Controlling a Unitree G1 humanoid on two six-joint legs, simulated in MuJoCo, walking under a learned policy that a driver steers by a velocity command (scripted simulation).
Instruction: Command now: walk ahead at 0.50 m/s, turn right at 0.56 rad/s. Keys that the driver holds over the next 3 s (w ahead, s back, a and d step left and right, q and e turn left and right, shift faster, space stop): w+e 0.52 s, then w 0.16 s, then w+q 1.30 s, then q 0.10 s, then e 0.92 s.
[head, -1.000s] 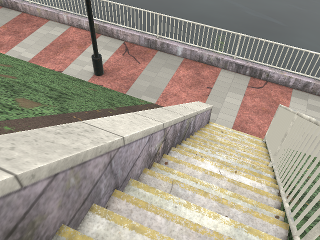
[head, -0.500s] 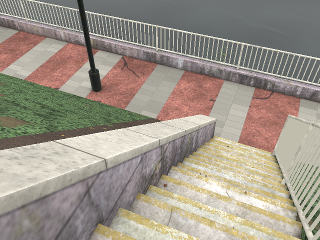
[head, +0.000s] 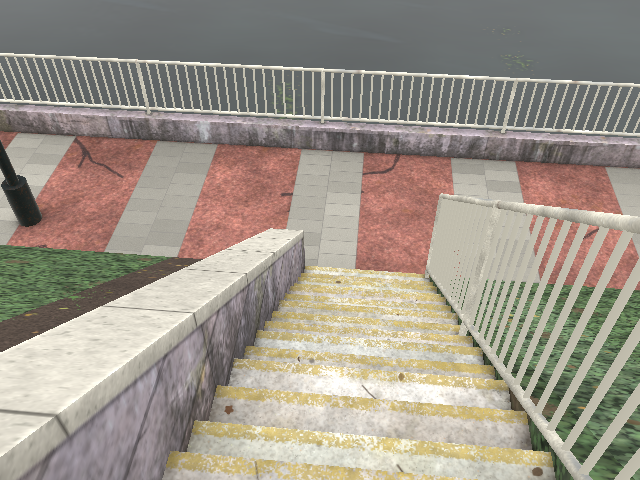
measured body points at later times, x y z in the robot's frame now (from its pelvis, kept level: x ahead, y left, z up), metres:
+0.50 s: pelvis +0.25 -0.09 -0.21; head +0.25 -0.09 +0.24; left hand +0.39 +0.14 -0.35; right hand +0.07 -0.26 -0.35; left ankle +0.14 +0.09 -0.66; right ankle +0.23 -0.18 -0.96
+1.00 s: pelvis +0.49 -0.12 -0.44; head +0.48 -0.11 +0.01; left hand +0.67 +0.05 -0.57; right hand +0.28 -0.27 -0.58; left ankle +0.46 -0.02 -1.14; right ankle +0.59 -0.32 -1.02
